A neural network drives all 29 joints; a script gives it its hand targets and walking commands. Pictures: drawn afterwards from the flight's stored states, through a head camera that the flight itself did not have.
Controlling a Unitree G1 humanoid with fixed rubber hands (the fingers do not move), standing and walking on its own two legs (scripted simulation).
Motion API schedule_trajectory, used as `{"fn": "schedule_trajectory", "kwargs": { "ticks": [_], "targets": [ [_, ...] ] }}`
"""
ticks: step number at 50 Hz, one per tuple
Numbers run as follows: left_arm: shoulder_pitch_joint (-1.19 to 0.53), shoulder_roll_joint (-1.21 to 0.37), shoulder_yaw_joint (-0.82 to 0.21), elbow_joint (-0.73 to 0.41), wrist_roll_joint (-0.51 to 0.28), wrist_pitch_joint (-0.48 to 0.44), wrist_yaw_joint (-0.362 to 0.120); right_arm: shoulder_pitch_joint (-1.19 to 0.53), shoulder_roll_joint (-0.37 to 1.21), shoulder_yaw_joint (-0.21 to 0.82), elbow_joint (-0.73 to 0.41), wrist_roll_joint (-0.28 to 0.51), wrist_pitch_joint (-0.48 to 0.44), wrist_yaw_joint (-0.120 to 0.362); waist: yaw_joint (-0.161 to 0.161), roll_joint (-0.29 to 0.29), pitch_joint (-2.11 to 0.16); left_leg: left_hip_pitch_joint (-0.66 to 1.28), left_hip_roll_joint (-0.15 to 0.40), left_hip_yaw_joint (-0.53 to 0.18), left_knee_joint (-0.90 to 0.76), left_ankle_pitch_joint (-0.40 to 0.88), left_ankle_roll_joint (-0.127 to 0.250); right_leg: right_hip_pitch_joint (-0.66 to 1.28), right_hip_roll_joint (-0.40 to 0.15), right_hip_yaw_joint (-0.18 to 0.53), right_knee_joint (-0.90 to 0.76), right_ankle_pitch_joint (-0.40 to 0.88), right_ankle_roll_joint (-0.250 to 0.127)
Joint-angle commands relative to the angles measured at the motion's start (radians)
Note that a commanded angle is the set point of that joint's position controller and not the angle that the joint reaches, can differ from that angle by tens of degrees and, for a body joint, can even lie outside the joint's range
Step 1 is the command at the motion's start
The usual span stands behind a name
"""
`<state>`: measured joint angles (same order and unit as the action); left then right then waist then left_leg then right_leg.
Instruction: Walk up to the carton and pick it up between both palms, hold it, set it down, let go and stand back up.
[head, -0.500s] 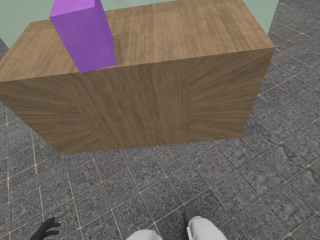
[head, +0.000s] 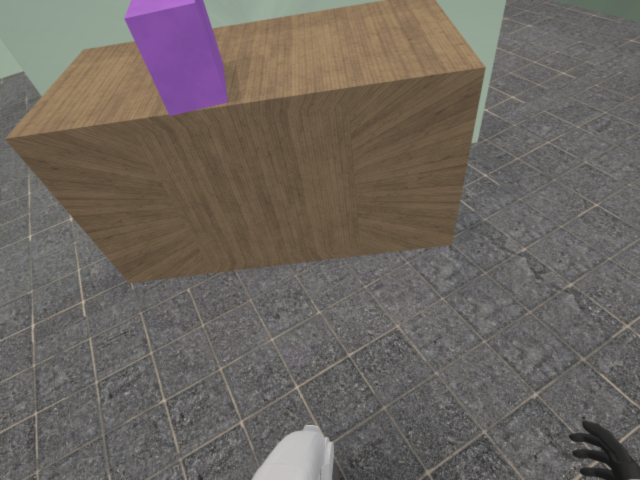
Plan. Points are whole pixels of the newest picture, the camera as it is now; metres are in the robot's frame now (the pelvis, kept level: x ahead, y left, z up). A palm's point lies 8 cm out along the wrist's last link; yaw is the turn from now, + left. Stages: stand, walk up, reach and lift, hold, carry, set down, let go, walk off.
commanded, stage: walk up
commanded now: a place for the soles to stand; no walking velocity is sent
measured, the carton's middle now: (182, 44) +1.16 +0.40 +0.09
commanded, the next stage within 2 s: none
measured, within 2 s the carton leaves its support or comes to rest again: neither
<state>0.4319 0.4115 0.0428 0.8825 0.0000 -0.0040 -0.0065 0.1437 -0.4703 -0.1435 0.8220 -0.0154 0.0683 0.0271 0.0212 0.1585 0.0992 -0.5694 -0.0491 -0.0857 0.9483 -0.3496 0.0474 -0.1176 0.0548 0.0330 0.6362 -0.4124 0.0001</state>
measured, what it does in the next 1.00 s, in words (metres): steps to the left: left foot, then right foot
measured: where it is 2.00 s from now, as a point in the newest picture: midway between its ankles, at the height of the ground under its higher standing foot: (295, 458)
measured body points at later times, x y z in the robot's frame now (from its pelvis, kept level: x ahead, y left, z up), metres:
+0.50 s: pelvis -0.01 +0.11 -0.01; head -0.03 +0.13 +0.44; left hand +0.08 +0.45 -0.12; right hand +0.06 -0.25 -0.08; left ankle +0.10 +0.18 -0.72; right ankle -0.03 -0.06 -0.67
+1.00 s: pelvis +0.04 +0.21 +0.00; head +0.03 +0.23 +0.45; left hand +0.04 +0.54 -0.12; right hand +0.20 -0.11 -0.07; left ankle +0.08 +0.33 -0.72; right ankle -0.05 +0.05 -0.72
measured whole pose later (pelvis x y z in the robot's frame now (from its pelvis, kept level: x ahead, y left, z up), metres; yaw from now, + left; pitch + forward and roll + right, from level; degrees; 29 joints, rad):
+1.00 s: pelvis +0.04 +0.21 +0.00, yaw +4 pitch -2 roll -3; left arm 0.37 0.43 0.04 0.89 0.00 -0.05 -0.01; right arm 0.23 -0.40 -0.13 0.81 -0.02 -0.04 0.05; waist 0.06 0.02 0.01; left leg -0.33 0.06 -0.04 0.66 -0.33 0.02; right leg 0.00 0.00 -0.03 0.46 -0.42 -0.01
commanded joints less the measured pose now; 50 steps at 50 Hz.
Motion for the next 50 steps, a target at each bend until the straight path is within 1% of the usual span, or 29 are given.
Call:
{"fn": "schedule_trajectory", "kwargs": {
  "ticks": [1, 4, 5, 8, 10, 14, 16, 17, 18, 19, 20, 21, 22, 24, 27, 31, 33, 34, 35, 36, 37, 39, 41, 44, 46, 47, 48, 49, 50],
  "targets": [
    [-0.243, 0.327, 0.13, -0.108, 0.053, -0.075, 0.044, 0.037, -0.231, -0.068, -0.053, 0.014, -0.027, 0.041, -0.1, -0.311, 0.107, -0.132, -0.019, -0.172, 0.272, 0.099, -0.061, -0.164, -0.32, 0.404, -0.52, -0.426, -0.06],
    [-0.158, 0.28, 0.126, -0.109, 0.045, -0.086, 0.041, 0.105, -0.162, -0.051, -0.041, 0.008, -0.03, 0.048, -0.09, -0.396, 0.105, -0.147, 0.009, -0.137, 0.129, 0.081, -0.055, 0.03, -0.263, 0.269, -0.409, -0.177, -0.123],
    [-0.095, 0.268, 0.123, -0.093, 0.044, -0.088, 0.042, 0.049, -0.153, -0.047, -0.061, 0.003, -0.034, 0.049, -0.04, -0.374, 0.089, -0.156, 0.008, -0.114, 0.078, 0.067, -0.058, 0.085, -0.266, 0.264, -0.4, -0.154, -0.136],
    [-0.095, 0.29, 0.126, -0.083, 0.036, -0.085, 0.035, 0.021, -0.159, -0.05, -0.08, 0.005, -0.036, 0.055, -0.015, -0.406, 0.057, -0.147, 0.01, -0.084, 0.032, 0.045, -0.06, 0.081, -0.297, 0.304, -0.438, -0.301, -0.185],
    [-0.181, 0.324, 0.125, -0.089, 0.041, -0.076, 0.03, 0.062, -0.171, -0.053, -0.075, 0.0, -0.031, 0.06, -0.047, -0.448, 0.07, -0.028, 0.056, -0.062, -0.014, -0.002, -0.05, -0.058, -0.337, 0.338, -0.466, -0.414, -0.197],
    [-0.316, 0.329, 0.11, -0.097, 0.053, -0.072, 0.015, 0.212, -0.165, -0.063, -0.014, 0.008, -0.059, 0.068, -0.125, -0.463, -0.009, 0.362, 0.154, 0.048, -0.287, 0.003, -0.005, -0.252, -0.317, 0.183, -0.407, -0.33, -0.184],
    [-0.318, 0.257, 0.082, -0.085, 0.068, -0.06, 0.013, 0.412, -0.181, -0.088, 0.077, 0.0, -0.073, 0.052, -0.207, -0.254, -0.096, 0.649, 0.092, 0.036, -0.359, 0.009, 0.001, -0.406, -0.211, 0.079, -0.03, -0.343, -0.145],
    [-0.255, 0.194, 0.064, -0.072, 0.079, -0.054, 0.016, 0.439, -0.208, -0.098, 0.101, -0.003, -0.076, 0.036, -0.196, -0.074, -0.085, 0.697, 0.069, -0.026, -0.382, -0.055, -0.02, -0.494, -0.125, -0.019, 0.288, -0.256, -0.098],
    [-0.151, 0.121, 0.042, -0.048, 0.072, -0.047, 0.018, 0.439, -0.222, -0.092, 0.086, -0.014, -0.077, 0.023, -0.176, 0.064, -0.042, 0.61, 0.119, -0.172, -0.467, -0.296, -0.045, -0.57, -0.005, -0.041, 0.522, -0.25, -0.065],
    [-0.082, 0.109, 0.037, -0.036, 0.06, -0.038, 0.016, 0.383, -0.242, -0.087, 0.047, -0.023, -0.083, 0.017, -0.143, 0.131, -0.006, 0.422, 0.246, -0.458, -0.605, -0.562, -0.045, -0.606, 0.067, 0.053, 0.697, -0.207, -0.057],
    [-0.058, 0.23, 0.07, -0.042, 0.036, -0.028, 0.014, 0.15, -0.257, -0.072, -0.032, -0.004, -0.09, 0.019, -0.036, 0.048, 0.08, 0.204, 0.321, -0.654, -0.884, -0.774, -0.048, -0.526, 0.059, 0.037, 0.648, -0.1, -0.061],
    [-0.009, 0.3, 0.088, -0.023, 0.021, -0.018, 0.006, -0.003, -0.289, -0.07, -0.068, 0.008, -0.099, 0.026, 0.038, 0.074, 0.1, 0.057, 0.303, -0.646, -1.042, -0.776, -0.103, -0.349, 0.027, 0.009, 0.547, -0.067, -0.068],
    [0.015, 0.333, 0.099, 0.004, 0.017, -0.008, -0.006, -0.052, -0.291, -0.068, -0.079, 0.011, -0.102, 0.029, 0.068, 0.131, 0.109, -0.017, 0.248, -0.544, -1.07, -0.692, -0.175, -0.229, -0.004, -0.033, 0.499, -0.039, -0.051],
    [0.053, 0.325, 0.116, 0.041, 0.018, 0.007, -0.025, -0.006, -0.235, -0.061, -0.082, 0.004, -0.105, 0.019, 0.077, 0.134, 0.095, 0.004, 0.136, -0.341, -1.018, -0.515, -0.243, -0.11, -0.033, -0.1, 0.428, -0.027, -0.033],
    [0.154, 0.306, 0.121, 0.061, 0.024, 0.02, -0.019, -0.038, -0.198, -0.051, -0.077, -0.008, -0.099, 0.01, 0.115, 0.203, 0.034, 0.091, 0.122, -0.268, -0.95, -0.4, -0.152, -0.055, -0.041, -0.154, 0.308, -0.032, -0.037],
    [0.153, 0.245, 0.116, 0.008, 0.043, 0.022, -0.007, -0.043, -0.135, -0.048, -0.101, -0.023, -0.095, -0.005, 0.133, 0.04, -0.157, 0.423, 0.142, -0.18, -0.808, -0.088, -0.092, 0.045, -0.06, -0.132, -0.181, -0.23, -0.095],
    [0.142, 0.207, 0.102, -0.012, 0.049, -0.011, 0.018, -0.028, -0.104, -0.03, -0.102, -0.005, -0.087, -0.007, 0.146, -0.122, -0.191, 0.54, 0.049, -0.068, -0.519, 0.075, -0.099, 0.085, -0.07, -0.118, -0.58, -0.018, -0.122],
    [0.085, 0.192, 0.088, -0.018, 0.049, -0.025, 0.02, 0.01, -0.065, -0.018, -0.091, 0.012, -0.083, -0.011, 0.108, -0.341, -0.169, 0.416, 0.028, -0.041, -0.281, 0.031, -0.017, 0.151, -0.154, 0.056, -0.547, 0.168, -0.089],
    [0.047, 0.211, 0.076, -0.038, 0.053, -0.037, 0.018, 0.072, -0.071, -0.012, -0.097, 0.025, -0.087, -0.012, 0.058, -0.426, -0.162, 0.153, -0.032, -0.04, -0.169, -0.035, 0.003, 0.275, -0.269, 0.274, -0.412, 0.227, -0.114],
    [0.027, 0.219, 0.082, -0.056, 0.048, -0.034, 0.015, 0.059, -0.084, -0.013, -0.101, 0.027, -0.089, -0.015, 0.051, -0.389, -0.139, -0.029, -0.072, 0.015, -0.111, -0.106, -0.02, 0.332, -0.347, 0.389, -0.408, 0.111, -0.17],
    [-0.024, 0.218, 0.083, -0.082, 0.042, -0.03, 0.013, 0.031, -0.109, -0.02, -0.114, 0.017, -0.085, -0.012, 0.03, -0.316, -0.068, -0.069, -0.029, -0.028, 0.012, -0.087, -0.038, 0.229, -0.408, 0.431, -0.476, -0.117, -0.23],
    [-0.177, 0.333, 0.103, -0.115, 0.035, -0.055, 0.013, 0.055, -0.194, -0.039, -0.107, 0.026, -0.084, 0.005, -0.034, -0.367, 0.055, -0.031, 0.064, -0.168, 0.12, -0.045, -0.02, -0.046, -0.509, 0.531, -0.614, -0.479, -0.261],
    [-0.235, 0.286, 0.079, -0.122, 0.029, -0.073, 0.003, 0.069, -0.207, -0.032, -0.093, 0.031, -0.098, 0.023, -0.083, -0.383, 0.225, 0.025, 0.096, -0.115, 0.089, -0.033, -0.023, -0.229, -0.423, 0.361, -0.59, -0.402, -0.249],
    [-0.12, 0.292, 0.08, -0.102, 0.037, -0.079, -0.008, 0.095, -0.162, -0.012, -0.084, 0.026, -0.119, 0.04, -0.058, -0.377, 0.225, 0.088, 0.125, 0.008, -0.198, -0.12, -0.025, -0.119, -0.333, 0.182, -0.475, -0.198, -0.226],
    [-0.067, 0.292, 0.075, -0.089, 0.038, -0.071, -0.021, 0.152, -0.125, -0.007, -0.07, 0.023, -0.131, 0.03, -0.068, -0.34, 0.126, 0.271, 0.089, 0.081, -0.491, -0.072, 0.001, -0.029, -0.277, 0.097, -0.271, 0.223, -0.202],
    [-0.025, 0.264, 0.068, -0.073, 0.031, -0.062, -0.022, 0.25, -0.13, -0.02, -0.028, 0.013, -0.142, 0.014, -0.094, -0.233, -0.006, 0.461, 0.033, 0.098, -0.592, 0.046, -0.015, -0.005, -0.209, 0.02, 0.008, 0.485, -0.171],
    [0.03, 0.213, 0.053, -0.08, 0.021, -0.051, -0.018, 0.358, -0.175, -0.04, 0.001, -0.007, -0.155, -0.006, -0.118, -0.106, -0.108, 0.644, 0.064, 0.005, -0.574, 0.11, -0.033, -0.122, -0.167, 0.001, 0.288, 0.451, -0.125],
    [0.065, 0.159, 0.04, -0.073, 0.027, -0.046, -0.021, 0.364, -0.236, -0.057, 0.009, -0.01, -0.156, -0.023, -0.091, 0.04, -0.1, 0.749, 0.138, -0.112, -0.532, 0.059, -0.024, -0.335, -0.085, -0.021, 0.398, 0.017, -0.083],
    [0.073, 0.131, 0.032, -0.085, 0.032, -0.042, -0.026, 0.381, -0.279, -0.069, 0.008, -0.006, -0.158, -0.034, -0.09, 0.086, -0.139, 0.829, 0.271, -0.311, -0.514, 0.01, 0.034, -0.477, -0.016, 0.035, 0.472, -0.189, -0.074]
  ]
}}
